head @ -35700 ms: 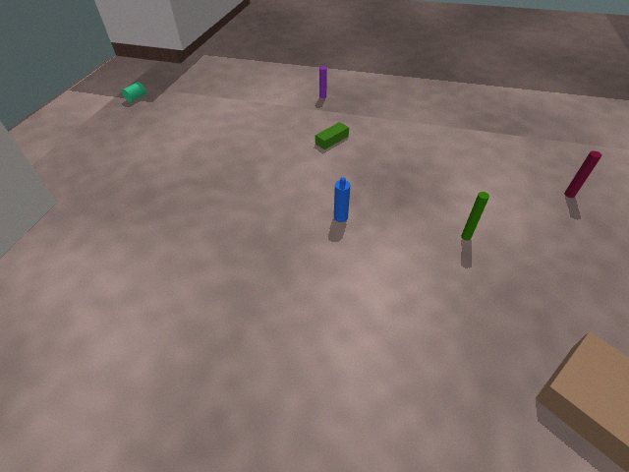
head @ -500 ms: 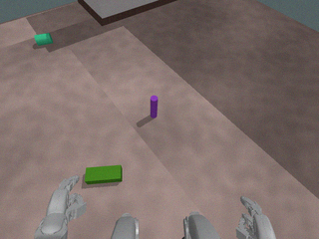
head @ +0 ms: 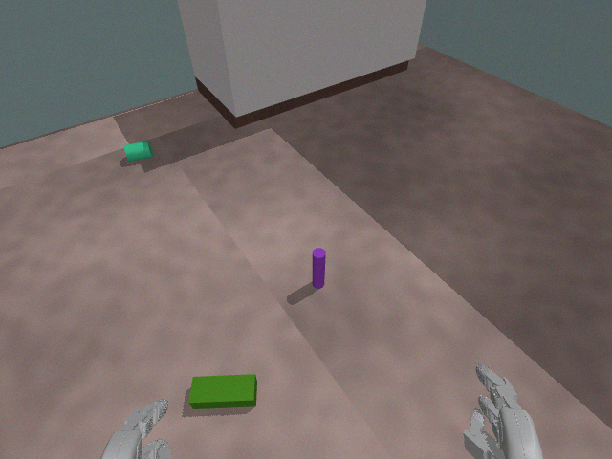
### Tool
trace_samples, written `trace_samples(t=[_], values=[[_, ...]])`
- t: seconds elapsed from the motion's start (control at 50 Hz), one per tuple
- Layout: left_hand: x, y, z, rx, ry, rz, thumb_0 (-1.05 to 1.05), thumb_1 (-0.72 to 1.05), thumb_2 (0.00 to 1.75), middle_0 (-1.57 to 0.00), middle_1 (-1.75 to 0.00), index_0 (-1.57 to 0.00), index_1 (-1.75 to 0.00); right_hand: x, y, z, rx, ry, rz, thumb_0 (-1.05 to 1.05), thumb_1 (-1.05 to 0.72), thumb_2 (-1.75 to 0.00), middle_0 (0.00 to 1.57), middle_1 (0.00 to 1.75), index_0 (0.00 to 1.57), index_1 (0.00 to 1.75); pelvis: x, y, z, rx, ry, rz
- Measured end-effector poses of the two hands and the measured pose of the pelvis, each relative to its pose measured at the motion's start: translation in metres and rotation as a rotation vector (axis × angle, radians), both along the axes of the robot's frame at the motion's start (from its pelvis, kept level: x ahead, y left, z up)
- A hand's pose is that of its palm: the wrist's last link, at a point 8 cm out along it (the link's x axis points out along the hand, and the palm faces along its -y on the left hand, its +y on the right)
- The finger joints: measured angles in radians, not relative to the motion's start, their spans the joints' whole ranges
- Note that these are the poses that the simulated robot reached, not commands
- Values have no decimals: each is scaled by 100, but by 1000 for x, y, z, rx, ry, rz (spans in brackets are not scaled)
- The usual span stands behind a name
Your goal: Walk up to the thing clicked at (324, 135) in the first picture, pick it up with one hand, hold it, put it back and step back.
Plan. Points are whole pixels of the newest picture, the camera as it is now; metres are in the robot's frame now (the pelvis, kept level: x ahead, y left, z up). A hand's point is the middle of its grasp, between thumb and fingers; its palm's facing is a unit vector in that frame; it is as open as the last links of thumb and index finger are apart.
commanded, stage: home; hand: left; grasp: from above
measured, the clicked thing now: (224, 391) +0.48 +0.27 -0.69
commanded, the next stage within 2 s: stand in 1.80 s
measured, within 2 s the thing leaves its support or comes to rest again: neither
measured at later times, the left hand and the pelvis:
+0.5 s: hand out of the picture +0.17 +0.18 -0.05, palm faces +0.04 -0.98 -0.20, open 7.4 cm; pelvis +0.00 +0.00 +0.00, yaw -1 degrees
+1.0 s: hand (176, 457) +0.17 +0.18 -0.05, palm faces +0.05 -0.98 -0.20, open 7.4 cm; pelvis +0.01 +0.00 +0.00, yaw +0 degrees
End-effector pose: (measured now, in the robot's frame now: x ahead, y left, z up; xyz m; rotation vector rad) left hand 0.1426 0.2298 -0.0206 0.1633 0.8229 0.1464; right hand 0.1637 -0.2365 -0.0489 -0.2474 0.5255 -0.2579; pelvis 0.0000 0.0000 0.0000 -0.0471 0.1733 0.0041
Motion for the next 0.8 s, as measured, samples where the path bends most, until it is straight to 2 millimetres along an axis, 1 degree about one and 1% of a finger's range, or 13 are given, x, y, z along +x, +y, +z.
trace_samples(t=[0.12, 0.36, 0.48, 0.6, 0.8], values=[[1, -1, -1, -5, -2, -4, 1, 90, 90, -20, -30, -20, -30, 1, 1, -1, -6, 5, 16, 1, -90, -90, 20, 30, 21, 30, 0, 0, 0, -1, -3, 2], [7, -1, 0, 1, -4, -19, 1, 90, 90, -20, -30, -20, -30, -19, -2, -11, -1, 67, -22, 1, -90, -90, 20, 30, 21, 30, 1, 1, 0, -1, -2, -5], [9, -2, 1, 2, -4, -25, 1, 90, 90, -20, -30, -20, -30, -24, -4, -12, 0, 75, -38, 1, -90, -90, 20, 30, 21, 30, 2, 1, 0, -1, -2, -9], [10, -2, 1, -1, -4, -25, 1, 90, 90, -20, -30, -20, -30, -23, -5, -11, -2, 69, -39, 1, -90, -90, 20, 30, 21, 30, 2, 1, 0, 0, -3, -10], [9, -2, 0, -3, -1, -22, 1, 90, 90, -20, -30, -20, -30, -13, -3, -8, -5, 51, -28, 1, -90, -90, 20, 30, 21, 30, 4, 1, 0, 0, 4, -9]])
